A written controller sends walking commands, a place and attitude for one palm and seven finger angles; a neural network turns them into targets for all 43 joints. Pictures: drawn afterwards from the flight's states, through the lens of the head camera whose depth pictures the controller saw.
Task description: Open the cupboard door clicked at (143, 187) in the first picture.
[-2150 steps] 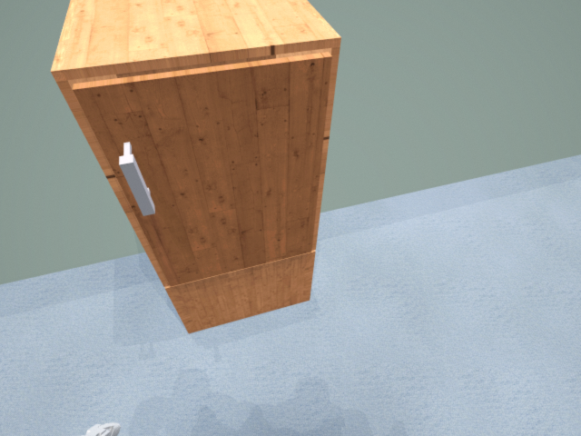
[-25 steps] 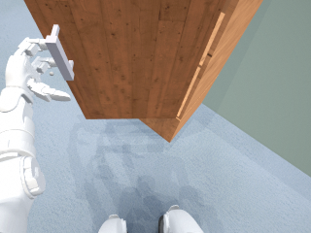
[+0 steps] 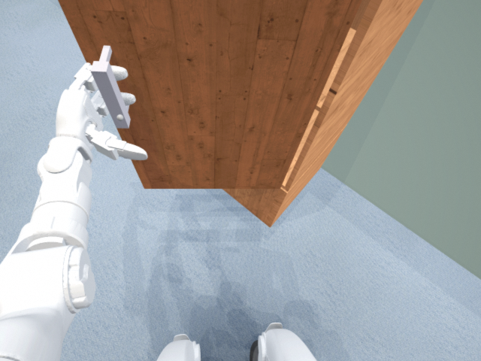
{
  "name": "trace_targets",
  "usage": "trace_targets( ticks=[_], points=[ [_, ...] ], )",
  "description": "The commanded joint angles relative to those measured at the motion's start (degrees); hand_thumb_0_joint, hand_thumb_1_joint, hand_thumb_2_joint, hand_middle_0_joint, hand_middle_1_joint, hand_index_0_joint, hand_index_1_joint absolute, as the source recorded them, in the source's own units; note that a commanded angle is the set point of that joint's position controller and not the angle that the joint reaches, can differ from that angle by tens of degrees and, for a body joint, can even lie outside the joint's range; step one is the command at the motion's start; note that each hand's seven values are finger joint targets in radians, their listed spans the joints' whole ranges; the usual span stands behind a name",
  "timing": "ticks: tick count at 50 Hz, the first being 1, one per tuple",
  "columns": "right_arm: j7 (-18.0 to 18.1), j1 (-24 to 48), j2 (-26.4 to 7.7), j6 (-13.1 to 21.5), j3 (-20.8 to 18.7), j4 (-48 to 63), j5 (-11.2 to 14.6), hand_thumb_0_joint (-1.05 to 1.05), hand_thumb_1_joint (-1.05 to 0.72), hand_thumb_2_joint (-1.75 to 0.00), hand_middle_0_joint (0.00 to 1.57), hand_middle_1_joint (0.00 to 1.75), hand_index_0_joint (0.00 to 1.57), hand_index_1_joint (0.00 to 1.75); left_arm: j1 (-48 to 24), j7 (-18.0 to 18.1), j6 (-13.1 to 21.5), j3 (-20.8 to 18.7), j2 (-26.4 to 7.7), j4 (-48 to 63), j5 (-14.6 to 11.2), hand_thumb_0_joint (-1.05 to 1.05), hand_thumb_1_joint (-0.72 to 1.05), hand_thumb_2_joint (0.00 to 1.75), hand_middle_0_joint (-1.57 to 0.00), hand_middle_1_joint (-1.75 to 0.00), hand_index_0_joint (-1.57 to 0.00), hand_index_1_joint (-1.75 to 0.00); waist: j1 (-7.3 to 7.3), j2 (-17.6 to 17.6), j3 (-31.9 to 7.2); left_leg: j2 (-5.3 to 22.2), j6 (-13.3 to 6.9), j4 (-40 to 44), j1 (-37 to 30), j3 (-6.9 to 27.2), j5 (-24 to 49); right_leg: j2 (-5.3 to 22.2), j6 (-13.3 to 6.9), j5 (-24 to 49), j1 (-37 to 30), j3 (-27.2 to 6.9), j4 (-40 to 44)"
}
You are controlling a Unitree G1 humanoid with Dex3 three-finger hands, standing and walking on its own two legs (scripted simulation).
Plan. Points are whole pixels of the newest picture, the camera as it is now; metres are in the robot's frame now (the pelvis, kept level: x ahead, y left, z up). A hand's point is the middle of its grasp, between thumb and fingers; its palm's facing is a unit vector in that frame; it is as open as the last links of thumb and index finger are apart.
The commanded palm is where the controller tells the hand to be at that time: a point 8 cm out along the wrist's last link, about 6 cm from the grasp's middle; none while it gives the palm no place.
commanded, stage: slide the fingers in behind the handle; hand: left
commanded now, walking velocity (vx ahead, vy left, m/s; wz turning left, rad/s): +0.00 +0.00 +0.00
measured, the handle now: (115, 89) +0.55 +0.19 +0.08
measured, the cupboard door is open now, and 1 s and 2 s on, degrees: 43 43 67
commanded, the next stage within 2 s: close the thumb around the handle in 0.44 s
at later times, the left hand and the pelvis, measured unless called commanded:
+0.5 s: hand (123, 117) +0.49 +0.17 +0.08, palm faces -0.04 -1.00 -0.01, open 14.0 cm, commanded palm +0.47 +0.21 +0.07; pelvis -0.01 -0.01 +0.00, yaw +0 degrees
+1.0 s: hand (123, 114) +0.50 +0.17 +0.07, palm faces -0.04 -1.00 +0.00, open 8.3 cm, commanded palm +0.48 +0.22 +0.07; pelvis +0.00 +0.00 +0.00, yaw -1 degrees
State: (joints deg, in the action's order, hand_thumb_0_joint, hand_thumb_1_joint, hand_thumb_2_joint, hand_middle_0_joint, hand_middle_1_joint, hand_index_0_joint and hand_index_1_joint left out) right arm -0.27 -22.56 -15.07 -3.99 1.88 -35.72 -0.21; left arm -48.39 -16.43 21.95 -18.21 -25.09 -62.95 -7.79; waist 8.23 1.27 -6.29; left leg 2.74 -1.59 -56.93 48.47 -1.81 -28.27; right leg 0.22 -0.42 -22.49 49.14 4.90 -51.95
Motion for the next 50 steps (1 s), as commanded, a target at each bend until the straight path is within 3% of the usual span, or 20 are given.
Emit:
trace_targets(
  ticks=[1, 2, 4, 5, 7, 8, 10, 13, 16, 19, 21, 24, 27, 32, 35, 42, 44, 46, 49, 50],
  points=[
    [0.5, -9.1, -10.3, 1.2, -3.8, 3.2, -0.1, 0.0, -0.9, -0.9, 0.2, 0.3, 0.2, 0.3, -24.4, 1.7, 4.0, -3.3, -12.9, 10.7, 0.3, 0.0, -0.5, 0.3, -0.3, -1.2, -0.3, -1.2, 0.85, 5.2, -25.1, -1.2, 1.0, 6.3, -18.8, 5.0, 30.1, -2.7, -1.0, 19.7, -10.4, -1.6, 3.1],
    [0.4, -8.7, -9.9, 1.2, -3.7, 3.5, 0.0, 0.0, -0.9, -0.9, 0.2, 0.3, 0.2, 0.3, -24.0, 2.1, 3.9, -2.0, -11.0, 10.0, 0.6, 0.0, -0.5, 0.3, -0.3, -1.2, -0.3, -1.2, 1.1, 5.1, -24.4, -1.3, 0.8, 6.3, -18.0, 4.5, 29.2, -2.7, -0.8, 19.6, -10.4, -1.9, 3.3],
    [0.3, -8.7, -9.9, 1.3, -3.7, 3.6, -0.1, 0.0, -0.9, -0.9, 0.2, 0.3, 0.2, 0.3, -25.1, 2.9, 4.4, -2.4, -12.1, 9.6, 1.5, 0.0, -0.5, 0.3, -0.3, -1.2, -0.3, -1.2, 1.34, 3.7, -22.3, -1.5, 0.6, 6.7, -15.5, 4.2, 25.4, -2.6, -0.8, 18.1, -10.7, -2.0, 3.5],
    [0.3, -8.7, -9.8, 1.4, -3.6, 3.9, -0.2, 0.0, -0.9, -0.9, 0.2, 0.3, 0.2, 0.3, -26.0, 2.9, 4.8, -1.5, -11.5, 10.0, 1.7, 0.0, -0.5, 0.3, -0.3, -1.2, -0.3, -1.2, 1.52, 5.6, -22.5, -1.7, 0.4, 6.5, -15.6, 4.0, 25.2, -2.6, -1.0, 18.1, -10.7, -2.3, 3.4],
    [0.3, -8.8, -9.9, 1.4, -3.7, 3.6, -0.1, 0.0, -0.9, -0.9, 0.2, 0.3, 0.2, 0.3, -26.7, 2.6, 5.4, -1.6, -12.0, 10.2, 2.2, 0.0, -0.5, 0.3, -0.3, -1.2, -0.3, -1.2, 1.62, 6.0, -24.1, -1.5, 0.6, 6.2, -16.9, 4.1, 25.7, -2.5, -0.9, 18.3, -10.1, -2.5, 3.3],
    [0.4, -9.0, -10.0, 1.4, -3.7, 3.6, -0.2, 0.0, -0.9, -0.9, 0.2, 0.3, 0.2, 0.3, -25.9, 2.5, 5.3, -2.3, -12.3, 9.4, 1.9, 0.0, -0.5, 0.3, -0.3, -1.2, -0.3, -1.2, 1.5, 4.0, -24.3, -1.5, 0.5, 6.2, -16.2, 4.1, 25.3, -2.6, -0.9, 18.5, -11.1, -2.5, 3.4],
    [0.4, -8.9, -9.9, 1.6, -3.7, 3.8, -0.1, 0.0, -0.9, -0.9, 0.2, 0.3, 0.2, 0.3, -27.1, 1.9, 5.6, -0.7, -10.3, 9.7, 1.3, 0.0, -0.5, 0.3, -0.3, -1.2, -0.3, -1.2, 2.19, 5.1, -24.6, -1.6, 0.4, 6.1, -16.8, 4.1, 24.9, -2.6, -0.9, 18.1, -10.4, -2.5, 3.3],
    [0.8, -9.1, -10.4, 1.8, -3.7, 3.2, 0.0, 0.0, -0.9, -0.9, 0.2, 0.3, 0.2, 0.3, -27.9, 1.4, 5.1, -3.0, -13.2, 8.2, 0.9, 0.0, -0.5, 0.3, -0.3, -1.2, -0.3, -1.2, 2.08, 2.9, -24.4, -1.7, 0.2, 6.1, -14.3, 3.8, 21.8, -2.5, -0.7, 17.2, -11.8, -3.0, 3.8],
    [0.9, -9.1, -10.2, 1.9, -3.5, 3.3, 0.0, 0.0, -0.9, -0.9, 0.2, 0.3, 0.2, 0.3, -28.2, 1.0, 5.1, -2.3, -13.1, 8.6, 1.3, 0.0, -0.5, 0.3, -0.3, -1.2, -0.3, -1.2, 1.95, 5.2, -25.5, -1.9, 0.2, 5.9, -14.7, 3.8, 22.8, -2.4, -0.8, 18.2, -11.9, -3.2, 3.4],
    [1.1, -9.2, -10.4, 2.0, -3.5, 3.3, 0.2, 0.0, -0.9, -0.9, 0.2, 0.3, 0.2, 0.3, -27.4, 0.7, 4.6, -3.3, -14.1, 8.1, 0.9, 0.0, -0.5, 0.3, -0.3, -1.2, -0.3, -1.2, 1.98, 3.0, -24.7, -2.0, -0.2, 6.0, -12.4, 3.3, 20.7, -2.4, -0.6, 17.6, -13.4, -3.6, 4.1],
    [1.2, -9.1, -10.3, 2.0, -3.4, 3.4, 0.1, 0.0, -0.9, -0.9, 0.2, 0.3, 0.2, 0.3, -28.1, 0.4, 4.7, -3.8, -15.2, 8.1, 0.8, 0.0, -0.5, 0.3, -0.3, -1.2, -0.3, -1.2, 1.91, 5.0, -25.3, -2.2, -0.2, 5.9, -12.4, 3.1, 20.9, -2.4, -0.7, 18.2, -13.8, -3.8, 3.9],
    [1.3, -8.9, -10.4, 2.0, -3.4, 3.7, 0.3, 0.0, -0.9, -0.9, 0.2, 0.3, 0.2, 0.3, -27.2, 0.3, 4.1, -3.8, -15.5, 7.5, 1.1, 0.0, -0.5, 0.3, -0.3, -1.2, -0.3, -1.2, 1.69, 4.4, -23.4, -2.2, -0.3, 6.2, -10.9, 3.0, 19.0, -2.3, -0.6, 16.6, -13.6, -3.9, 4.3],
    [1.4, -9.2, -10.5, 2.2, -3.4, 3.6, 0.2, 0.0, -0.9, -0.9, 0.2, 0.3, 0.2, 0.3, -28.6, 0.3, 4.6, -4.5, -16.8, 8.8, 1.0, 0.0, -0.5, 0.3, -0.3, -1.2, -0.3, -1.2, 1.8, 5.8, -25.4, -2.1, -0.2, 5.6, -12.2, 3.2, 20.6, -2.4, -0.7, 17.6, -13.2, -3.9, 3.8],
    [1.4, -9.2, -10.4, 2.4, -3.5, 3.4, 0.1, 0.0, -0.9, -0.9, 0.2, 0.3, 0.2, 0.3, -28.9, 0.2, 5.0, -3.8, -15.8, 10.2, 0.8, 0.0, -0.22, 0.42, -0.32, -1.23, -0.32, -1.23, 1.93, 7.7, -27.5, -1.8, 0.1, 5.2, -15.3, 3.6, 24.3, -2.5, -0.7, 19.5, -12.1, -3.5, 3.2],
    [1.3, -9.7, -10.6, 2.3, -3.4, 3.7, 0.1, 0.0, -0.9, -0.9, 0.2, 0.3, 0.2, 0.3, -27.2, 0.4, 4.3, -4.8, -16.3, 8.8, 0.5, 0.0, -0.05, 0.49, -0.33, -1.25, -0.33, -1.25, 1.7, 5.2, -25.8, -1.9, -0.1, 5.4, -13.7, 3.6, 24.1, -2.7, -0.8, 19.8, -13.2, -3.2, 3.3],
    [1.3, -9.6, -10.6, 1.9, -3.4, 3.8, 0.2, 0.0, -0.9, -0.9, 0.2, 0.3, 0.2, 0.3, -26.3, 0.6, 3.8, -5.5, -17.0, 7.8, 0.7, 0.0, 0.34, 0.66, -0.36, -1.29, -0.36, -1.29, 1.5, 4.2, -24.9, -1.9, -0.1, 5.6, -12.4, 3.2, 23.6, -2.6, -0.6, 20.0, -13.7, -3.4, 3.4],
    [1.4, -9.5, -10.5, 1.9, -3.4, 3.7, 0.2, 0.0, -0.9, -0.9, 0.2, 0.3, 0.2, 0.3, -27.5, 0.5, 3.7, -4.4, -16.2, 8.4, 0.8, 0.0, 0.45, 0.71, -0.37, -1.3, -0.37, -1.3, 2.2, 4.2, -24.3, -1.8, -0.2, 5.6, -12.2, 3.2, 22.9, -2.5, -0.5, 19.5, -13.1, -3.5, 3.6],
    [1.4, -9.7, -10.4, 2.1, -3.6, 3.6, 0.0, 0.0, -0.9, -0.9, 0.2, 0.3, 0.2, 0.3, -28.5, 0.5, 4.6, -5.0, -16.6, 10.6, 0.8, 0.0, 0.56, 0.76, -0.38, -1.31, -0.38, -1.31, 1.79, 5.9, -27.8, -1.7, 0.0, 5.1, -15.2, 3.6, 26.0, -2.6, -0.6, 21.2, -13.0, -3.4, 2.9],
    [1.3, -9.7, -10.4, 2.0, -3.5, 3.6, 0.0, 0.0, -0.9, -0.9, 0.2, 0.3, 0.2, 0.3, -26.8, 0.4, 4.7, -5.8, -17.6, 9.8, 0.7, 0.0, 0.73, 0.83, -0.39, -1.33, -0.39, -1.33, 1.52, 4.8, -27.0, -1.6, 0.1, 5.2, -14.4, 3.6, 26.3, -2.6, -0.6, 21.5, -13.6, -3.2, 2.9],
    [1.3, -9.9, -10.3, 2.0, -3.6, 3.9, -0.1, 0.0, -0.9, -0.9, 0.2, 0.3, 0.2, 0.3, -26.9, 0.3, 5.1, -5.2, -16.5, 11.1, 0.5, 0.0, 0.79, 0.85, -0.39, -1.34, -0.39, -1.34, 1.45, 6.6, -28.1, -1.7, 0.1, 5.0, -16.1, 3.7, 28.6, -2.7, -0.8, 22.7, -13.3, -3.0, 2.5]
  ],
)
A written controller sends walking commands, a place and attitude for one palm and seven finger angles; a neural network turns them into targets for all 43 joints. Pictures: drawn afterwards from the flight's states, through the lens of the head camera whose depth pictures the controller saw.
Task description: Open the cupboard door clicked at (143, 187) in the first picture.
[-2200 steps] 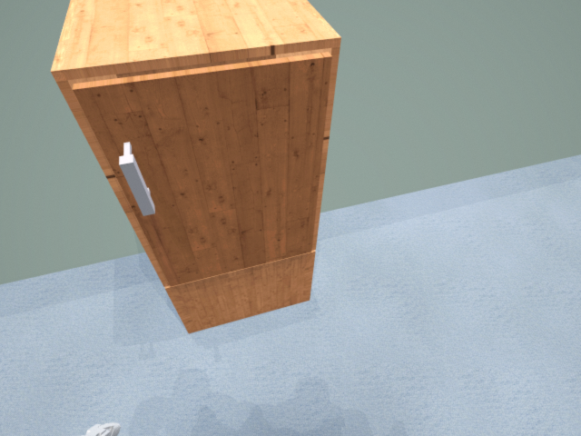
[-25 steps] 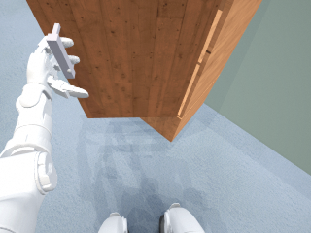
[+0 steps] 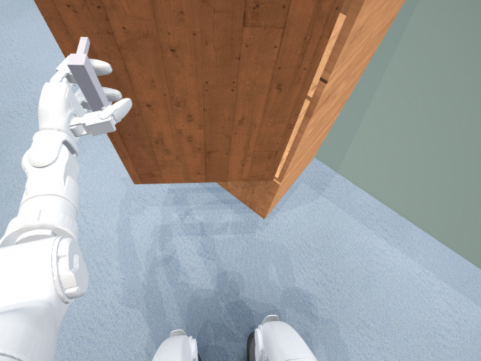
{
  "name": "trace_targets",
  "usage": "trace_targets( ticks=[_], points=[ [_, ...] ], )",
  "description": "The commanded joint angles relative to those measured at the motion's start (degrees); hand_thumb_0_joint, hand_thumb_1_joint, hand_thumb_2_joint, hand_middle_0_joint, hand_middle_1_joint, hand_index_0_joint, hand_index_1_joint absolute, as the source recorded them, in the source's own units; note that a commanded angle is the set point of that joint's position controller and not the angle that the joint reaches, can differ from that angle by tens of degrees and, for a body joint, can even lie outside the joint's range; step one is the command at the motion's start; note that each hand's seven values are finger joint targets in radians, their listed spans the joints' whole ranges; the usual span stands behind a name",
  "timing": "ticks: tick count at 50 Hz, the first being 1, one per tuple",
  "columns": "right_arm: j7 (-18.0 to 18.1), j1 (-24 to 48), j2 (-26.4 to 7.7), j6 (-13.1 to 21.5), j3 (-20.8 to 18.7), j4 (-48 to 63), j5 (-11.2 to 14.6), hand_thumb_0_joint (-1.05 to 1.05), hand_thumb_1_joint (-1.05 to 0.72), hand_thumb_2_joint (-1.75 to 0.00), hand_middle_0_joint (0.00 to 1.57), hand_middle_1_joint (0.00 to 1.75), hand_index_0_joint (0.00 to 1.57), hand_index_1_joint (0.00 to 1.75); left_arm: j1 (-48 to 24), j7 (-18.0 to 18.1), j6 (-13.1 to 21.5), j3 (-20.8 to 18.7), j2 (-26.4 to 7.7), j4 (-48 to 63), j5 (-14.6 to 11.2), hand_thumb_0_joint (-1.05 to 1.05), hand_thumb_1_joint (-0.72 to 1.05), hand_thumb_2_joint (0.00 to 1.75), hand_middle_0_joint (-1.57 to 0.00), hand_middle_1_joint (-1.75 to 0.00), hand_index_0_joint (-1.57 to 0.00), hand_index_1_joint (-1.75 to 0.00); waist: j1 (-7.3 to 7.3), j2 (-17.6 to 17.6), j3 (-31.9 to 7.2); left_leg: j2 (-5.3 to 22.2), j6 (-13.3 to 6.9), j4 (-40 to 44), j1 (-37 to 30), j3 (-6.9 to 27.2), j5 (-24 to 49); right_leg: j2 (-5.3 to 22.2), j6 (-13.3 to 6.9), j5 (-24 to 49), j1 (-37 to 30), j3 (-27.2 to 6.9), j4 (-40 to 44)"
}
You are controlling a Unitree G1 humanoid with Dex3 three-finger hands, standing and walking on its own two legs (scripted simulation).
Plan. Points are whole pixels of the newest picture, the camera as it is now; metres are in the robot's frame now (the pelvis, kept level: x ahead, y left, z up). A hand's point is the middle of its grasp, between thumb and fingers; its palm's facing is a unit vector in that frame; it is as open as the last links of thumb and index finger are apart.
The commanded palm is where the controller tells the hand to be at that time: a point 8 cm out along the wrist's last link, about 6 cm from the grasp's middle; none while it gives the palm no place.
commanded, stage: close the thumb around the handle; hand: left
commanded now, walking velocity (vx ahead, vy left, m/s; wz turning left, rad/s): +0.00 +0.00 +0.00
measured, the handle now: (95, 83) +0.55 +0.20 +0.08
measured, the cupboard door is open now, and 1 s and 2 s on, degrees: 43 67 85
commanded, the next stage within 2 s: pull the door open along its arc in 0.24 s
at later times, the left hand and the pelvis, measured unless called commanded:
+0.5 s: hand (106, 114) +0.49 +0.18 +0.08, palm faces -0.03 -1.00 +0.00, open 5.8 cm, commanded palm +0.45 +0.22 +0.08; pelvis +0.00 +0.00 +0.00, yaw +0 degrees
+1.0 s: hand (136, 197) +0.35 +0.12 +0.08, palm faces +0.17 -0.98 +0.06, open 6.1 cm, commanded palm +0.30 +0.19 +0.08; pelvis +0.01 -0.01 +0.02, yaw +0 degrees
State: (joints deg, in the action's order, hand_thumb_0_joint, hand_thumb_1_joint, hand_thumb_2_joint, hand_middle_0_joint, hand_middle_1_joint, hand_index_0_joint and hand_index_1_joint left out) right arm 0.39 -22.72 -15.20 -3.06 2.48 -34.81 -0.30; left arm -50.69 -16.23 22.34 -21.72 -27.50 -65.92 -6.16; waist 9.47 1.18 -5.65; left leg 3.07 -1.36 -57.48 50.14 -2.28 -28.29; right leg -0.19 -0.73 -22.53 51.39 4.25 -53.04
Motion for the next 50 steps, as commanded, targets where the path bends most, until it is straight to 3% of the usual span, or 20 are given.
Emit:
trace_targets(
  ticks=[1, 2, 5, 7, 11, 13, 16, 17, 18, 21, 24, 26, 33, 36, 38, 39, 42, 44, 45, 50],
  points=[
    [0.5, -9.5, -10.1, 1.1, -4.3, 3.0, 0.0, 0.0, -0.9, -0.9, 0.2, 0.3, 0.2, 0.3, -23.9, 0.0, 4.6, -1.6, -13.6, 14.6, -1.3, 0.0, 0.84, 0.88, -0.4, -1.34, -0.4, -1.34, -0.19, 7.1, -29.8, -1.9, 0.1, 5.5, -18.9, 4.2, 29.7, -2.3, -0.4, 23.4, -15.6, -2.4, 3.7],
    [0.4, -9.5, -10.1, 1.0, -4.3, 3.0, 0.1, 0.0, -0.9, -0.9, 0.2, 0.3, 0.2, 0.3, -21.8, -0.2, 4.4, -1.8, -13.3, 14.3, -1.5, 0.0, 0.9, 0.9, -0.4, -1.35, -0.4, -1.35, -0.66, 7.4, -30.3, -1.9, 0.2, 5.4, -19.2, 3.9, 30.8, -2.3, -0.4, 24.2, -16.0, -2.5, 3.7],
    [0.6, -9.5, -10.2, 0.6, -4.2, 3.3, 0.2, 0.0, -0.9, -0.9, 0.2, 0.3, 0.2, 0.3, -20.8, -0.5, 3.5, -2.2, -13.7, 12.6, -1.9, 0.0, 0.9, 0.9, -0.4, -1.35, -0.4, -1.35, -0.37, 4.8, -26.5, -2.0, -0.2, 5.9, -16.4, 3.8, 29.2, -2.4, -0.5, 23.8, -16.8, -2.2, 4.1],
    [0.4, -9.0, -10.0, 0.5, -4.4, 3.4, 0.4, 0.0, -0.9, -0.9, 0.2, 0.3, 0.2, 0.3, -21.4, -0.6, 3.5, -0.5, -12.0, 14.5, -1.7, 0.0, 0.9, 0.9, -0.4, -1.35, -0.4, -1.35, -0.23, 6.0, -27.2, -1.9, 0.1, 6.2, -18.2, 3.9, 29.7, -2.3, -0.3, 23.6, -15.9, -2.1, 4.3],
    [0.4, -8.9, -10.0, 0.3, -4.3, 3.1, 0.2, 0.0, -0.9, -0.9, 0.2, 0.3, 0.2, 0.3, -22.2, 0.7, 3.6, -1.0, -12.1, 14.4, -1.8, 0.0, 0.9, 0.9, -0.4, -1.35, -0.4, -1.35, -0.43, 6.8, -25.8, -1.7, 0.5, 6.3, -19.1, 4.4, 30.1, -2.4, -0.4, 21.7, -13.6, -1.7, 4.2],
    [0.3, -8.8, -10.0, 0.4, -4.4, 3.3, 0.2, 0.0, -0.9, -0.9, 0.2, 0.3, 0.2, 0.3, -21.3, 1.2, 3.8, -0.7, -11.5, 14.1, -1.6, 0.0, 0.9, 0.9, -0.4, -1.35, -0.4, -1.35, -0.43, 5.5, -25.2, -1.7, 0.4, 6.5, -18.6, 4.4, 29.1, -2.4, -0.4, 21.4, -14.1, -1.7, 4.3],
    [0.2, -8.8, -9.9, 0.5, -4.6, 3.2, 0.1, 0.0, -0.9, -0.9, 0.2, 0.3, 0.2, 0.3, -21.9, 1.5, 4.7, 0.7, -10.1, 15.7, -1.1, 0.0, 0.9, 0.9, -0.4, -1.35, -0.4, -1.35, -0.38, 7.6, -27.6, -1.4, 0.8, 6.1, -21.7, 4.9, 32.0, -2.3, -0.4, 21.3, -12.3, -1.5, 3.8],
    [0.0, -8.7, -9.7, 0.6, -4.5, 2.9, 0.0, 0.0, -0.9, -0.9, 0.2, 0.3, 0.2, 0.3, -22.1, 1.6, 4.6, 1.6, -8.6, 14.9, -1.2, 0.0, 0.9, 0.9, -0.4, -1.35, -0.4, -1.35, -0.08, 6.9, -26.7, -1.5, 0.8, 6.1, -21.2, 4.8, 31.0, -2.4, -0.4, 20.9, -12.1, -1.5, 4.0],
    [0.2, -9.0, -10.2, 0.5, -4.5, 2.4, 0.0, 0.0, -0.9, -0.9, 0.2, 0.3, 0.2, 0.3, -24.2, 2.0, 4.8, -0.3, -11.8, 14.4, -0.8, 0.0, 0.9, 0.9, -0.4, -1.35, -0.4, -1.35, 0.43, 5.4, -25.6, -1.3, 0.6, 6.0, -19.9, 4.9, 29.6, -2.3, -0.3, 20.6, -12.1, -1.6, 4.1],
    [0.1, -8.3, -10.0, 0.5, -4.5, 3.5, 0.1, 0.0, -0.9, -0.9, 0.2, 0.3, 0.2, 0.3, -19.5, 1.6, 5.1, -0.3, -11.0, 14.7, -0.8, 0.0, 0.9, 0.9, -0.4, -1.35, -0.4, -1.35, -1.19, 6.3, -27.4, -1.9, 0.5, 6.5, -19.5, 4.2, 28.9, -2.3, -0.5, 21.2, -14.7, -1.9, 4.1],
    [0.0, -7.8, -9.8, 0.5, -4.7, 4.3, 0.3, 0.0, -0.9, -0.9, 0.2, 0.3, 0.2, 0.3, -15.4, 1.0, 5.0, -0.2, -9.9, 17.5, -1.8, 0.0, 0.9, 0.9, -0.4, -1.35, -0.4, -1.35, -2.18, 4.5, -29.1, -1.8, 0.4, 6.9, -19.6, 3.7, 30.6, -2.3, -0.5, 23.6, -17.8, -2.0, 4.3],
    [-0.1, -7.4, -9.8, 0.4, -4.7, 5.1, 0.5, 0.0, -0.9, -0.9, 0.2, 0.3, 0.2, 0.3, -11.5, 0.7, 4.9, -0.5, -10.1, 19.6, -2.3, 0.0, 0.9, 0.9, -0.4, -1.35, -0.4, -1.35, -3.24, 5.7, -30.0, -1.8, 0.5, 7.1, -20.7, 3.6, 32.8, -2.3, -0.6, 24.5, -18.4, -2.0, 4.2],
    [-0.6, -3.6, -8.7, 0.5, -5.0, 8.9, 1.7, 0.0, -0.9, -0.9, 0.2, 0.3, 0.2, 0.3, 7.0, 0.3, 3.3, 1.0, -5.7, 30.5, -5.3, 0.0, 0.9, 0.9, -0.4, -1.35, -0.4, -1.35, -6.3, 1.2, -25.5, -2.2, -0.1, 10.6, -16.9, 1.3, 29.7, -2.0, -0.6, 27.0, -26.3, -2.3, 6.3],
    [-0.7, -1.4, -8.0, 1.1, -4.9, 10.7, 2.1, 0.0, -0.9, -0.9, 0.2, 0.3, 0.2, 0.3, 16.6, 0.7, 3.1, 1.4, -3.8, 37.7, -6.5, 0.0, 0.9, 0.9, -0.4, -1.35, -0.4, -1.35, -8.05, 2.9, -24.0, -2.3, -0.1, 11.8, -17.5, 0.8, 30.9, -1.6, -0.9, 28.1, -28.3, -2.5, 6.6],
    [-0.8, -0.3, -7.7, 1.4, -5.0, 11.3, 2.2, 0.0, -0.9, -0.9, 0.2, 0.3, 0.2, 0.3, 21.5, 1.3, 2.9, 2.2, -2.2, 42.1, -7.1, 0.0, 0.9, 0.9, -0.4, -1.35, -0.4, -1.35, -8.34, 0.9, -22.3, -2.3, -0.1, 12.6, -17.3, 0.6, 30.3, -1.5, -0.7, 28.2, -29.1, -2.2, 7.1],
    [-0.9, 0.9, -6.9, 1.7, -5.1, 11.6, 2.2, 0.0, -0.9, -0.9, 0.2, 0.3, 0.2, 0.3, 23.7, 4.3, 2.5, -0.6, -0.9, 43.8, -8.8, 0.0, 0.9, 0.9, -0.4, -1.35, -0.4, -1.35, -9.94, 0.0, -20.8, -2.5, 0.2, 13.2, -16.3, 0.2, 28.1, -1.6, -0.5, 26.8, -29.1, -1.8, 7.7],
    [-1.3, 3.8, -5.6, 3.1, -4.9, 12.0, 2.0, 0.0, -0.9, -0.9, 0.2, 0.3, 0.2, 0.3, 29.2, 13.3, 2.0, 0.5, 5.2, 49.5, -8.6, 0.0, 0.9, 0.9, -0.4, -1.35, -0.4, -1.35, -10.95, 1.3, -17.6, -2.9, 1.2, 14.4, -16.9, 0.2, 25.5, -1.5, -0.6, 23.2, -27.7, -1.0, 8.2],
    [-1.8, 4.7, -4.9, 3.8, -5.0, 12.3, 1.4, 0.0, -0.9, -0.9, 0.2, 0.3, 0.2, 0.3, 33.6, 18.0, 1.9, 3.2, 8.6, 54.2, -6.5, 0.0, 0.9, 0.9, -0.4, -1.35, -0.4, -1.35, -11.22, 1.1, -17.6, -2.9, 1.3, 14.4, -18.1, 0.2, 26.3, -1.3, -0.6, 23.6, -28.0, -0.8, 8.0],
    [-1.8, 5.2, -4.7, 4.1, -5.1, 12.2, 1.0, 0.0, -0.9, -0.9, 0.2, 0.3, 0.2, 0.3, 34.3, 21.1, 2.0, 3.3, 9.2, 56.2, -5.6, 0.0, 0.9, 0.9, -0.4, -1.35, -0.4, -1.35, -11.23, -1.8, -17.8, -2.9, 1.2, 14.1, -18.0, 0.4, 26.4, -1.2, -0.5, 23.8, -28.6, -0.6, 8.0],
    [-2.2, 8.0, -3.4, 4.6, -4.7, 11.8, -0.9, 0.0, -0.9, -0.9, 0.2, 0.3, 0.2, 0.3, 36.9, 32.7, 1.9, 11.2, 16.7, 61.7, 1.8, 0.0, 0.9, 0.9, -0.4, -1.35, -0.4, -1.35, -10.55, -2.7, -15.3, -3.1, 1.1, 13.8, -17.9, 0.8, 21.0, -0.3, -0.5, 19.3, -27.2, -1.2, 8.4]
  ],
)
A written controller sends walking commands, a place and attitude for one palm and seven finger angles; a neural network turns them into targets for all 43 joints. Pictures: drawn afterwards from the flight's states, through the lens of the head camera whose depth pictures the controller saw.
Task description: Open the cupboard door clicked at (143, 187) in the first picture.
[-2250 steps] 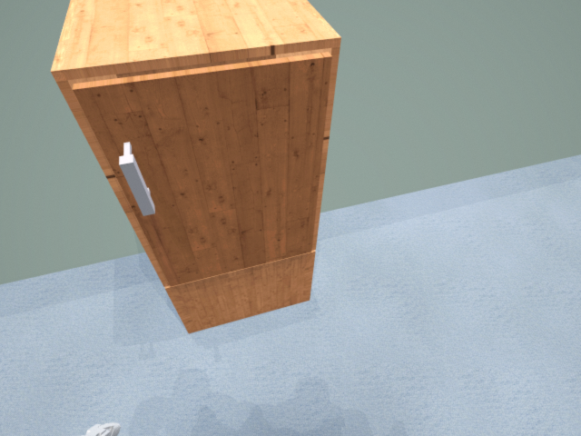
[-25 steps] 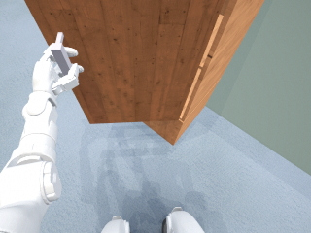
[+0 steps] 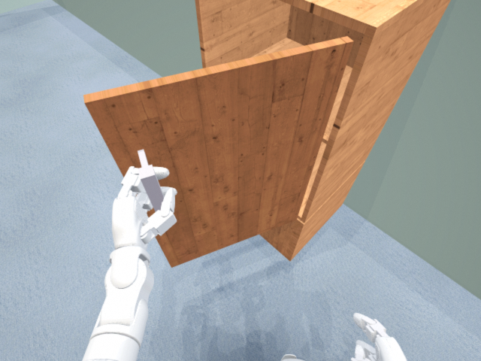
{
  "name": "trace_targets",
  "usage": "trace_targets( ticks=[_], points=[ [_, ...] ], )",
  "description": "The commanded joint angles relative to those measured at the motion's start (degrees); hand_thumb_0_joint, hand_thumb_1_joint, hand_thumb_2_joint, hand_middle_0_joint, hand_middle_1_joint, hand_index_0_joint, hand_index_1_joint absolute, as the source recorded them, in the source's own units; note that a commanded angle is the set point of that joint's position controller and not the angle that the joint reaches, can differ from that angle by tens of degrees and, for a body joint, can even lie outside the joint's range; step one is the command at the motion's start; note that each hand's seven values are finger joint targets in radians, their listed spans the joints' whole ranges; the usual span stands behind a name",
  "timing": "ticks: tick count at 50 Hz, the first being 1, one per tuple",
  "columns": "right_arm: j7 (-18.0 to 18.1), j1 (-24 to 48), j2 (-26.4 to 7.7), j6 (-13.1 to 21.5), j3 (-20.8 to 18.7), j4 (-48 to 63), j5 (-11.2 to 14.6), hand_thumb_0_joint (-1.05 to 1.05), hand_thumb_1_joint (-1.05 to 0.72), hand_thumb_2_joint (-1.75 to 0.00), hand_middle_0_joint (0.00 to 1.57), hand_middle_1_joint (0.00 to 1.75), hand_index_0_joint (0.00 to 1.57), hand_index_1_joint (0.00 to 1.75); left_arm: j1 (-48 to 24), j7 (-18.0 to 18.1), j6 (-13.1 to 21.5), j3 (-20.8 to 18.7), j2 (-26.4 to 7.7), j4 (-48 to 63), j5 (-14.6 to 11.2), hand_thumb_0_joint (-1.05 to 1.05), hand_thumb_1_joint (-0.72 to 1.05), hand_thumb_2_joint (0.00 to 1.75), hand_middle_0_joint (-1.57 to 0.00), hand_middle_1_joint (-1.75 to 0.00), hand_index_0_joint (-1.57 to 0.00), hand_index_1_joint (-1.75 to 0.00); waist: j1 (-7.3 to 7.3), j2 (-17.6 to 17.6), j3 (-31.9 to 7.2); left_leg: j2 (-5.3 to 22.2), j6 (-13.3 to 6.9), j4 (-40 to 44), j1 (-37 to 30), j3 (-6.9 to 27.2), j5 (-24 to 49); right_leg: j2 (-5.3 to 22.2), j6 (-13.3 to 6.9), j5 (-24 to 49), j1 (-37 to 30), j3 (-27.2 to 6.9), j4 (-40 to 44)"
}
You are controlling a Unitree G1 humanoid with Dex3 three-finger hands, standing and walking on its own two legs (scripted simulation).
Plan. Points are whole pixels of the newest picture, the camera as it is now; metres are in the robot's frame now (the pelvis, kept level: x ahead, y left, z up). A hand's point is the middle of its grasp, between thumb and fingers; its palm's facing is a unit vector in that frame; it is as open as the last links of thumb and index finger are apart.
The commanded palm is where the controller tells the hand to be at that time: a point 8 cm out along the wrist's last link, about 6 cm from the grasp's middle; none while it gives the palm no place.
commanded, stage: pull the door open along its arc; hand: left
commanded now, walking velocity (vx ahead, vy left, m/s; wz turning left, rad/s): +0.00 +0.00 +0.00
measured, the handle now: (153, 186) +0.39 +0.17 +0.06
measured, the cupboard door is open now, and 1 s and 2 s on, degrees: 67 85 87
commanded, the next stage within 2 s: open thumb and fingers to let go in 0.42 s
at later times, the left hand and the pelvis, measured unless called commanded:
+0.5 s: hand (215, 262) +0.26 +0.05 +0.06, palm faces +0.36 -0.93 +0.00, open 6.1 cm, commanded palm +0.22 +0.09 +0.06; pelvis +0.00 -0.04 +0.00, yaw +3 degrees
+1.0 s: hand (207, 259) +0.26 +0.06 +0.06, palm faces +0.35 -0.94 +0.02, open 11.7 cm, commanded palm +0.22 +0.11 +0.06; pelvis -0.01 -0.03 +0.00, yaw +4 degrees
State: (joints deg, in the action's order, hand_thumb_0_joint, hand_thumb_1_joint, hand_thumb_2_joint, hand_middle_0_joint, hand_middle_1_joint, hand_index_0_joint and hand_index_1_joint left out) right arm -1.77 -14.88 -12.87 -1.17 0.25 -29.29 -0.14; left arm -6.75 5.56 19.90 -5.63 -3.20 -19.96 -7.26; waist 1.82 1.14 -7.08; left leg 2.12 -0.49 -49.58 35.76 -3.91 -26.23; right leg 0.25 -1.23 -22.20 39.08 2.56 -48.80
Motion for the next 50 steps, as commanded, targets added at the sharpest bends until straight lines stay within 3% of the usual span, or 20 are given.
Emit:
trace_targets(
  ticks=[1, 4, 5, 7, 10, 11, 16, 20, 23, 25, 26, 27, 29, 31, 37, 42, 46, 50],
  points=[
    [0.0, 0.9, -5.5, 2.7, -2.5, 6.4, -1.3, 0.0, -0.9, -0.9, 0.2, 0.3, 0.2, 0.3, -6.0, 12.9, 4.2, -3.9, -6.1, 17.1, 3.7, 0.0, 0.9, 0.9, -0.4, -1.35, -0.4, -1.35, -3.15, -3.1, -14.5, -2.2, 0.2, 5.9, -3.8, 2.2, 18.3, -0.5, 0.1, 18.8, -15.3, 0.3, 4.4],
    [0.1, 2.5, -4.7, 2.7, -2.2, 6.3, -2.1, 0.0, -0.9, -0.9, 0.2, 0.3, 0.2, 0.3, -5.8, 17.7, 3.4, 1.0, -1.7, 19.5, 6.5, 0.0, 0.9, 0.9, -0.4, -1.35, -0.4, -1.35, -2.8, -1.7, -14.0, -2.6, 0.1, 5.5, -3.7, 2.3, 15.9, -0.1, 0.0, 16.7, -15.0, -0.2, 4.9],
    [0.3, 2.7, -4.6, 2.6, -2.1, 6.1, -2.3, 0.0, -0.9, -0.9, 0.2, 0.3, 0.2, 0.3, -4.9, 19.0, 2.9, 2.1, -0.8, 19.4, 7.4, 0.0, 0.9, 0.9, -0.4, -1.35, -0.4, -1.35, -2.16, -3.6, -13.5, -2.5, -0.1, 5.3, -3.6, 2.5, 15.2, -0.1, 0.1, 16.0, -15.1, -0.4, 5.6],
    [0.5, 3.6, -4.2, 2.5, -2.0, 6.1, -2.7, 0.0, -0.9, -0.9, 0.2, 0.3, 0.2, 0.3, -4.5, 21.0, 2.1, 5.2, 1.6, 20.4, 8.6, 0.0, 0.9, 0.9, -0.4, -1.35, -0.4, -1.35, -1.94, -3.5, -13.2, -2.8, -0.1, 5.2, -3.6, 2.5, 14.1, 0.3, 0.2, 15.2, -15.4, -1.0, 6.2],
    [0.8, 4.1, -3.9, 2.5, -2.1, 6.2, -2.9, 0.0, -0.9, -0.9, 0.2, 0.3, 0.2, 0.3, -1.6, 21.5, 1.2, 9.6, 4.1, 22.7, 10.4, 0.0, 0.9, 0.9, -0.4, -1.35, -0.4, -1.35, -1.4, -4.8, -13.9, -2.8, -0.3, 4.9, -4.4, 2.6, 14.1, 0.6, 0.1, 16.3, -16.7, -1.7, 7.1],
    [0.9, 4.7, -3.7, 2.6, -2.1, 6.4, -2.9, 0.0, -0.9, -0.9, 0.2, 0.3, 0.2, 0.3, -0.1, 21.4, 0.9, 10.9, 4.9, 23.6, 10.5, 0.0, 0.9, 0.9, -0.4, -1.35, -0.4, -1.35, -1.5, -4.0, -13.8, -2.8, -0.3, 4.9, -4.7, 2.4, 14.1, 0.8, 0.2, 16.8, -17.0, -2.1, 7.4],
    [1.3, 6.0, -3.2, 3.2, -1.8, 7.2, -2.7, 0.0, -0.9, -0.9, 0.2, 0.3, 0.2, 0.3, 7.0, 20.7, -0.2, 16.3, 8.4, 27.7, 10.6, 0.0, 0.9, 0.9, -0.4, -1.35, -0.4, -1.35, -1.19, -6.6, -11.2, -2.9, -0.3, 5.1, -4.7, 2.8, 13.0, 1.7, 0.8, 17.2, -18.3, -3.5, 9.5],
    [1.3, 6.7, -2.7, 4.0, -1.6, 8.3, -2.6, 0.0, -0.9, -0.9, 0.2, 0.3, 0.2, 0.3, 14.4, 21.3, -0.6, 19.1, 9.8, 31.3, 11.3, 0.0, 0.9, 0.9, -0.4, -1.35, -0.4, -1.35, -1.59, -7.4, -8.9, -3.1, -0.2, 5.1, -4.4, 3.4, 12.0, 2.2, 0.8, 15.7, -18.2, -4.1, 10.5],
    [1.1, 7.0, -2.1, 4.8, -1.5, 8.7, -2.9, 0.0, -0.9, -0.9, 0.2, 0.3, 0.2, 0.3, 18.8, 22.0, -0.6, 21.6, 11.5, 34.8, 12.5, 0.0, 0.9, 0.9, -0.4, -1.35, -0.4, -1.35, -1.87, -6.6, -9.3, -3.3, -0.2, 4.3, -4.2, 3.6, 12.1, 2.7, 0.9, 16.3, -18.4, -4.9, 10.3],
    [1.4, 7.1, -2.2, 5.1, -1.5, 7.9, -3.1, 0.0, -0.9, -0.9, 0.2, 0.3, 0.2, 0.3, 14.9, 22.9, -0.5, 21.1, 10.1, 34.3, 13.9, 0.0, 0.9, 0.9, -0.4, -1.35, -0.4, -1.35, -0.85, -7.3, -7.7, -3.3, -0.3, 3.2, -3.5, 4.0, 11.3, 2.8, 0.8, 14.4, -16.1, -5.4, 10.3],
    [1.7, 7.5, -2.2, 5.4, -1.3, 7.1, -3.3, 0.0, -0.9, -0.9, 0.2, 0.3, 0.2, 0.3, 9.4, 23.6, -0.2, 20.0, 8.9, 33.7, 13.9, 0.0, 0.9, 0.9, -0.4, -1.35, -0.4, -1.35, -0.13, -6.9, -6.7, -3.4, -0.3, 2.4, -2.8, 4.2, 10.1, 3.1, 1.0, 12.0, -14.3, -6.0, 10.5],
    [1.9, 7.8, -2.0, 5.5, -1.4, 6.7, -3.4, 0.0, -0.9, -0.9, 0.2, 0.3, 0.2, 0.3, 9.9, 24.1, 0.0, 18.1, 8.0, 32.3, 13.5, 0.0, 0.83, 0.87, -0.4, -1.34, -0.4, -1.34, -0.95, -6.3, -6.5, -3.6, -0.1, 2.1, -2.1, 4.2, 8.9, 3.3, 1.0, 9.0, -14.0, -6.7, 11.0],
    [2.1, 8.4, -1.8, 5.8, -1.2, 6.5, -3.5, 0.0, -0.9, -0.9, 0.2, 0.3, 0.2, 0.3, 10.1, 24.3, 0.3, 17.8, 8.4, 31.3, 12.9, 0.0, 0.69, 0.81, -0.38, -1.33, -0.38, -1.33, -1.11, -6.2, -7.1, -3.8, 0.0, 1.7, -1.8, 4.1, 8.1, 3.6, 1.0, 7.1, -14.0, -7.5, 11.7],
    [2.4, 8.3, -1.6, 5.8, -1.4, 6.3, -3.4, 0.0, -0.9, -0.9, 0.2, 0.3, 0.2, 0.3, 10.7, 24.3, 0.3, 16.3, 7.4, 30.7, 12.4, 0.0, 0.55, 0.75, -0.38, -1.31, -0.38, -1.31, -1.81, -6.9, -9.2, -3.9, 0.1, 1.7, -1.6, 4.1, 8.7, 3.9, 1.1, 9.0, -16.0, -8.2, 11.4],
    [2.6, 7.8, -1.9, 5.0, -1.4, 6.8, -3.2, 0.0, -0.9, -0.9, 0.2, 0.3, 0.2, 0.3, 11.4, 22.3, -0.9, 17.1, 8.1, 30.8, 11.6, 0.0, 0.13, 0.57, -0.35, -1.27, -0.35, -1.27, -1.79, -7.7, -10.8, -3.6, 0.0, 2.7, -2.2, 4.0, 10.8, 3.7, 1.5, 15.5, -18.0, -6.8, 9.9],
    [2.8, 8.2, -2.2, 4.8, -1.2, 6.9, -3.1, 0.0, -0.9, -0.9, 0.2, 0.3, 0.2, 0.3, 9.2, 21.6, -1.3, 17.4, 8.5, 30.3, 11.2, 0.0, -0.22, 0.42, -0.32, -1.23, -0.32, -1.23, -1.24, -7.9, -8.7, -3.4, -0.1, 2.9, -2.5, 4.2, 9.9, 3.3, 1.2, 11.8, -15.7, -5.9, 10.1],
    [2.5, 8.1, -2.3, 4.9, -1.3, 7.5, -3.2, 0.0, -0.9, -0.9, 0.2, 0.3, 0.2, 0.3, 9.4, 22.0, -1.3, 18.1, 9.4, 30.3, 11.6, 0.0, -0.5, 0.3, -0.3, -1.2, -0.3, -1.2, -1.86, -6.6, -9.1, -3.3, -0.2, 3.3, -3.3, 4.1, 10.3, 2.4, 0.4, 10.2, -14.4, -3.8, 8.7],
    [2.3, 7.9, -2.4, 4.8, -1.2, 7.9, -3.3, 0.0, -0.9, -0.9, 0.2, 0.3, 0.2, 0.3, 9.8, 23.0, -2.0, 18.6, 9.9, 30.0, 12.3, 0.0, -0.5, 0.3, -0.28, -1.1, -0.28, -1.1, -2.18, -5.6, -9.5, -3.3, -0.2, 3.4, -3.3, 4.1, 11.0, 1.7, -0.1, 10.8, -13.9, -2.4, 7.3]
  ],
)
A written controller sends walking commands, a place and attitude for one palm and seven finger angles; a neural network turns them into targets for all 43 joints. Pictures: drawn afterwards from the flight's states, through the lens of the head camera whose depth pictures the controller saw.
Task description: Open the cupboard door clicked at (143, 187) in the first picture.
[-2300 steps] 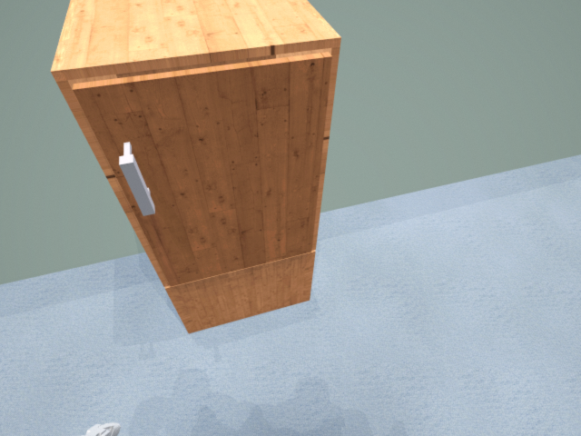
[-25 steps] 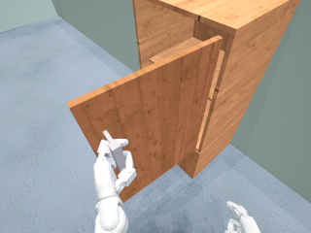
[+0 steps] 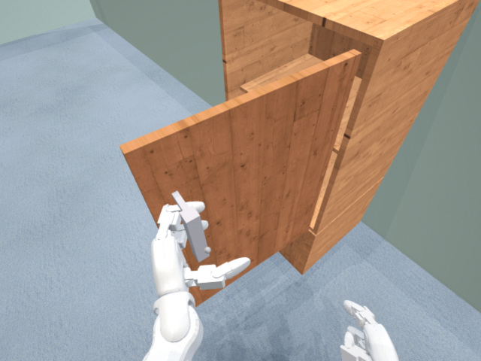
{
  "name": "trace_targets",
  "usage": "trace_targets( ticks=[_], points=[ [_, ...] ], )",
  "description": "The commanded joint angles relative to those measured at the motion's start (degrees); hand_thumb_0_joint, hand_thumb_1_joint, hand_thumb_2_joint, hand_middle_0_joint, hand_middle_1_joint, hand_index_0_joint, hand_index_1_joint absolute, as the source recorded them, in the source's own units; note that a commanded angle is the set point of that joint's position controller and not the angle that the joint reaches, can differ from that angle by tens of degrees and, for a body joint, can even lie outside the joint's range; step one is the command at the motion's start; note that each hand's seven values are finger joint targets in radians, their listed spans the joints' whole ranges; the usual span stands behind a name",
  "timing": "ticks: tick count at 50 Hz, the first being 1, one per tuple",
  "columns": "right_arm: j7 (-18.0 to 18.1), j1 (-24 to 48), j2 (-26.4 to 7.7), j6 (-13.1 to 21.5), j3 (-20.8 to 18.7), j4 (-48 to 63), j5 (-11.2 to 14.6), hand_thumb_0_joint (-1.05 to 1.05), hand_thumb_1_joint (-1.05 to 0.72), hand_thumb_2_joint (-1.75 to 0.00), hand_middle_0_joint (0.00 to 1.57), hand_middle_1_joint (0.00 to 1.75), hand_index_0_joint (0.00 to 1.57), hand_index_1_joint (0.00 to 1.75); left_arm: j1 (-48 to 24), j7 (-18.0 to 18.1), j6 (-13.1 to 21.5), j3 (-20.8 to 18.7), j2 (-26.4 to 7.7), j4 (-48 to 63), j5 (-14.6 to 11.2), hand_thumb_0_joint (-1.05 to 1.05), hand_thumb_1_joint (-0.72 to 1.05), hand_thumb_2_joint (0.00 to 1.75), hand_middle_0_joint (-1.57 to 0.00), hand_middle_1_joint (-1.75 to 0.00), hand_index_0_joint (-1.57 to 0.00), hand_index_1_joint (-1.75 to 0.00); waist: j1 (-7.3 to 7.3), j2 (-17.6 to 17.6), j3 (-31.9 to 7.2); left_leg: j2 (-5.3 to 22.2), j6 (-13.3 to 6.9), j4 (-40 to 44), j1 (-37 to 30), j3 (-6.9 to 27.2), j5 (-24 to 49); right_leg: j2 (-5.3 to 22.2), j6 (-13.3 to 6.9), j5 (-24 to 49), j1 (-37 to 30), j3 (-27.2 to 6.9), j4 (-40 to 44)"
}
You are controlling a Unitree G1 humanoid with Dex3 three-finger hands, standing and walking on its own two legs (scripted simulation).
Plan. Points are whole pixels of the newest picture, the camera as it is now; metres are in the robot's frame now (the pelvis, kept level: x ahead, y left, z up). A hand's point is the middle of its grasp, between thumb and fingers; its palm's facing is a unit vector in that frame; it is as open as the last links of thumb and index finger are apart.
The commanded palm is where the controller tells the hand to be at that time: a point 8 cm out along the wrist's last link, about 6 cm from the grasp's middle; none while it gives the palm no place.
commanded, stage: open thumb and fingers to let go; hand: left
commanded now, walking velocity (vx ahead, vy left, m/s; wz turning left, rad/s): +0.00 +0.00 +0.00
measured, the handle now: (190, 227) +0.32 +0.11 +0.06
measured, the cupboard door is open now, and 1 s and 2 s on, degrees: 85 87 86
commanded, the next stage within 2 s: slide the hand sideways off the handle in 0.34 s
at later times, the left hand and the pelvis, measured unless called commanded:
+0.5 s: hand (204, 252) +0.27 +0.08 +0.06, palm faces +0.21 -0.98 -0.02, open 15.2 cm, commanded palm +0.23 +0.11 +0.06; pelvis +0.00 +0.02 -0.01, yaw +0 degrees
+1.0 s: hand (194, 287) +0.22 +0.08 +0.06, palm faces -0.15 -0.99 -0.01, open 16.1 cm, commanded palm +0.19 +0.14 +0.06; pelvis -0.01 +0.02 -0.01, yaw -1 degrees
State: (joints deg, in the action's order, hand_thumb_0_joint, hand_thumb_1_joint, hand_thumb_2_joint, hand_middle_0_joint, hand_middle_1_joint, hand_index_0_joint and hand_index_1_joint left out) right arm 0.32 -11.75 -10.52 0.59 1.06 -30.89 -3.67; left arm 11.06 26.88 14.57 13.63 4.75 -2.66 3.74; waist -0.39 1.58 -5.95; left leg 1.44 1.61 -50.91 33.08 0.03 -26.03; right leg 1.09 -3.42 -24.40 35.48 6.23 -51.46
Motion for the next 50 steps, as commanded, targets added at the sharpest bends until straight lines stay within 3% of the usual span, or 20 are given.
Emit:
trace_targets(
  ticks=[1, 3, 8, 12, 16, 22, 23, 24, 26, 28, 30, 33, 34, 35, 38, 41, 45, 50],
  points=[
    [0.1, 4.9, -4.7, 2.9, -1.9, 9.6, 0.4, 0.0, -0.9, -0.9, 0.2, 0.3, 0.2, 0.3, -8.6, 1.9, 3.1, -0.3, 2.3, 12.8, 1.4, 0.0, -0.5, 0.3, -0.27, -1.05, -0.27, -1.05, 0.15, -5.1, -9.9, -2.5, -2.2, 5.0, -0.6, 0.2, 10.4, 0.6, 1.9, 11.9, -9.4, -5.5, 9.7],
    [0.0, 4.9, -4.8, 2.9, -1.9, 9.5, 0.3, 0.0, -0.9, -0.9, 0.2, 0.3, 0.2, 0.3, -10.9, 2.6, 2.8, 0.4, 3.1, 12.6, 1.5, 0.0, -0.5, 0.3, -0.26, -0.95, -0.26, -0.95, 0.7, -5.3, -9.5, -2.4, -2.3, 5.0, -0.8, 0.3, 9.5, 0.4, 1.9, 10.0, -8.1, -4.9, 9.7],
    [-0.4, 4.4, -4.8, 2.9, -2.1, 10.0, 0.3, 0.0, -0.9, -0.9, 0.2, 0.3, 0.2, 0.3, -9.0, 3.7, 1.8, 1.4, 4.4, 13.4, 2.0, 0.0, -0.5, 0.3, -0.22, -0.7, -0.22, -0.7, -0.12, -4.3, -12.2, -2.2, -2.1, 5.2, -1.8, 0.3, 12.5, -0.2, 1.4, 13.4, -9.2, -3.7, 7.7],
    [-0.6, 4.5, -5.0, 2.9, -2.1, 10.2, 0.4, 0.0, -0.9, -0.9, 0.2, 0.3, 0.2, 0.3, -9.6, 3.9, 0.9, 3.3, 6.1, 14.0, 2.1, 0.0, -0.5, 0.3, -0.18, -0.5, -0.18, -0.5, 0.35, -4.9, -11.3, -1.9, -2.1, 5.3, -1.8, 0.6, 12.7, -0.5, 1.4, 13.4, -8.5, -3.1, 7.5],
    [-0.8, 5.1, -4.9, 2.6, -1.9, 10.4, 0.5, 0.0, -0.9, -0.9, 0.2, 0.3, 0.2, 0.3, -8.6, 4.3, 0.2, 3.0, 6.0, 14.2, 1.8, 0.0, -0.5, 0.3, -0.15, -0.3, -0.15, -0.3, -0.16, -4.8, -10.4, -1.9, -2.0, 5.6, -1.5, 0.8, 12.3, -0.7, 1.2, 12.4, -8.5, -2.9, 7.6],
    [-1.1, 5.7, -4.9, 2.9, -1.8, 10.0, 0.6, 0.0, -0.9, -0.9, 0.2, 0.3, 0.2, 0.3, -12.5, 5.2, -0.5, 5.0, 8.1, 14.1, 2.7, 0.0, -0.5, 0.3, -0.15, -0.3, -0.15, -0.3, 0.88, -3.2, -9.5, -1.6, -1.9, 5.0, -1.7, 1.3, 10.6, -0.9, 1.1, 9.0, -5.3, -2.1, 6.9],
    [-1.4, 0.9, -7.6, 3.1, -1.8, 8.0, 0.9, 0.0, -0.9, -0.9, 0.2, 0.3, 0.2, 0.3, -12.9, -6.7, 1.7, 15.9, 1.2, 13.3, 8.7, 0.0, -0.5, 0.3, -0.15, -0.3, -0.15, -0.3, 6.06, -6.3, -5.8, -1.6, -3.1, 3.9, -2.8, 1.2, 11.4, -0.3, 1.3, 13.4, -2.9, -4.1, 6.6],
    [-1.1, 0.7, -7.1, 3.6, -2.3, 9.9, 1.3, 0.0, -0.9, -0.9, 0.2, 0.3, 0.2, 0.3, -14.4, -13.2, 4.1, 11.2, -2.7, 16.9, 6.3, 0.0, -0.5, 0.3, -0.15, -0.3, -0.15, -0.3, 3.88, -3.6, -9.8, -1.9, -3.4, 3.5, -2.1, 1.1, 12.2, 0.1, 1.0, 15.5, -4.9, -4.2, 5.6],
    [-0.4, 1.1, -7.1, 3.9, -2.3, 10.9, 1.8, 0.0, -0.9, -0.9, 0.2, 0.3, 0.2, 0.3, -14.6, -20.4, 6.1, 10.3, -5.5, 19.9, 4.3, 0.0, -0.5, 0.3, -0.15, -0.3, -0.15, -0.3, 2.72, -0.7, -14.7, -2.1, -3.5, 3.0, -3.4, 0.9, 14.0, 0.4, 0.8, 18.2, -7.3, -5.0, 4.3],
    [-0.1, 0.9, -7.2, 5.3, -1.9, 11.8, 2.8, 0.0, -0.9, -0.9, 0.2, 0.3, 0.2, 0.3, -13.5, -27.3, 6.4, 11.2, -5.1, 19.5, 0.7, 0.0, -0.5, 0.3, -0.15, -0.3, -0.15, -0.3, 3.74, -2.4, -12.9, -2.1, -3.6, 3.2, -2.9, 1.4, 12.1, 0.3, 1.2, 16.0, -6.5, -4.9, 4.9],
    [0.5, 1.7, -7.0, 6.3, -1.3, 13.2, 3.8, 0.0, -0.9, -0.9, 0.2, 0.3, 0.2, 0.3, -13.0, -30.4, 4.9, 10.2, -3.4, 20.2, -4.3, 0.0, -0.5, 0.3, -0.15, -0.3, -0.15, -0.3, 3.61, -2.6, -10.6, -2.2, -3.5, 4.3, -2.7, 1.9, 9.1, -0.2, 1.2, 11.6, -6.0, -4.3, 6.2],
    [1.2, 2.7, -7.3, 7.3, -0.9, 14.3, 4.5, 0.0, -0.9, -0.9, 0.2, 0.3, 0.2, 0.3, -9.5, -29.0, 2.3, 5.2, -3.8, 19.9, -8.4, 0.0, -0.5, 0.3, -0.15, -0.3, -0.15, -0.3, 2.27, -5.9, -7.8, -2.5, -3.0, 5.9, -0.9, 2.3, 4.0, -0.4, 1.8, 3.7, -5.3, -3.6, 8.4],
    [1.3, 2.6, -7.4, 7.5, -1.0, 14.3, 4.5, 0.0, -0.9, -0.9, 0.2, 0.3, 0.2, 0.3, -9.4, -27.8, 1.7, 3.4, -4.7, 19.9, -8.5, 0.0, -0.5, 0.3, -0.15, -0.3, -0.15, -0.3, 2.13, -7.0, -7.1, -2.5, -2.9, 6.1, -0.6, 2.3, 3.6, -0.4, 1.9, 2.8, -5.1, -3.4, 8.6],
    [1.2, 2.8, -7.6, 7.5, -1.0, 14.2, 4.3, 0.0, -0.9, -0.9, 0.2, 0.3, 0.2, 0.3, -6.6, -26.5, 1.4, 1.0, -6.4, 19.1, -8.3, 0.0, -0.5, 0.3, -0.15, -0.3, -0.15, -0.3, 0.92, -7.1, -7.5, -2.6, -2.7, 6.3, -0.1, 2.2, 3.7, -0.4, 1.7, 2.1, -5.6, -3.4, 8.3],
    [0.7, 1.9, -7.2, 7.2, -1.2, 14.7, 3.8, 0.0, -0.9, -0.9, 0.2, 0.3, 0.2, 0.3, -2.6, -23.5, 1.5, -1.5, -7.7, 20.4, -6.3, 0.0, -0.5, 0.3, -0.15, -0.3, -0.15, -0.3, -0.06, -7.3, -8.9, -2.6, -2.7, 5.9, -0.3, 1.4, 7.0, -0.3, 1.6, 6.4, -6.9, -3.4, 6.8],
    [-0.1, 1.6, -6.9, 6.8, -1.2, 15.4, 3.6, 0.0, -0.9, -0.9, 0.2, 0.3, 0.2, 0.3, 1.0, -22.5, 1.9, -1.5, -8.0, 21.7, -4.5, 0.0, -0.5, 0.3, -0.15, -0.3, -0.15, -0.3, -0.37, -3.7, -8.0, -2.4, -2.5, 5.6, -0.2, 1.0, 8.2, -0.4, 1.3, 8.0, -5.9, -3.2, 5.5],
    [-0.4, 1.6, -7.1, 6.1, -1.2, 16.5, 3.4, 0.0, -0.9, -0.9, 0.2, 0.3, 0.2, 0.3, 4.4, -23.1, 2.8, -3.2, -10.7, 24.8, -4.3, 0.0, -0.5, 0.3, -0.15, -0.3, -0.15, -0.3, -0.67, -2.5, -8.0, -2.5, -2.6, 4.8, 1.1, 0.5, 7.6, -0.4, 1.1, 7.8, -6.5, -4.2, 5.5],
    [-0.5, 1.1, -7.0, 6.2, -1.3, 17.6, 3.8, 0.0, -0.9, -0.9, 0.2, 0.3, 0.2, 0.3, 10.4, -25.1, 3.6, -2.7, -10.0, 28.5, -6.0, 0.0, -0.5, 0.3, -0.15, -0.3, -0.15, -0.3, -0.02, -2.0, -7.5, -2.3, -2.6, 4.0, 1.3, 0.4, 9.0, -0.8, 1.2, 10.3, -6.4, -4.0, 4.9]
  ],
)
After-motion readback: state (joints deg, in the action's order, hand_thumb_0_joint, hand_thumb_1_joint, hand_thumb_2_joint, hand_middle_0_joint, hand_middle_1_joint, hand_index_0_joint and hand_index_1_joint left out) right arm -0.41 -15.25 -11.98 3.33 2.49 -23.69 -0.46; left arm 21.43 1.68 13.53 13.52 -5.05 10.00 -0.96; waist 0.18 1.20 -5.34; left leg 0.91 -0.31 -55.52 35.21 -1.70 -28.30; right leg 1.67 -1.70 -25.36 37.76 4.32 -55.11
